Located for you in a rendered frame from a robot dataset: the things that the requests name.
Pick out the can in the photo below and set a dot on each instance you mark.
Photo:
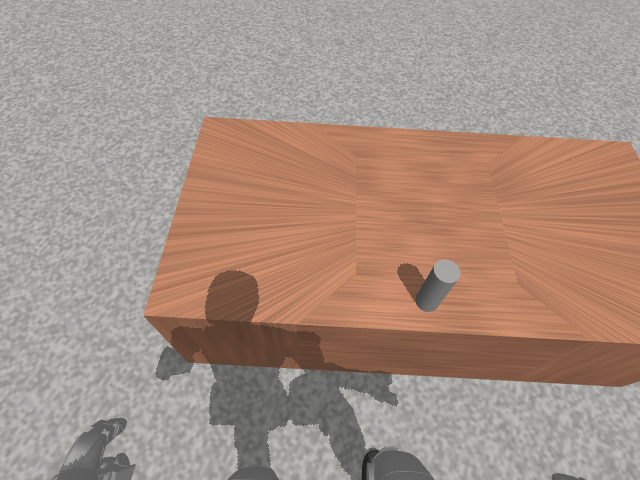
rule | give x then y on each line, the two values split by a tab
437	285

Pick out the right robot foot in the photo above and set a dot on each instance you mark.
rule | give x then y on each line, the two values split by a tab
367	459

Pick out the left robot hand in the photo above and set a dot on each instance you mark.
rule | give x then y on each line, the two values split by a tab
87	452

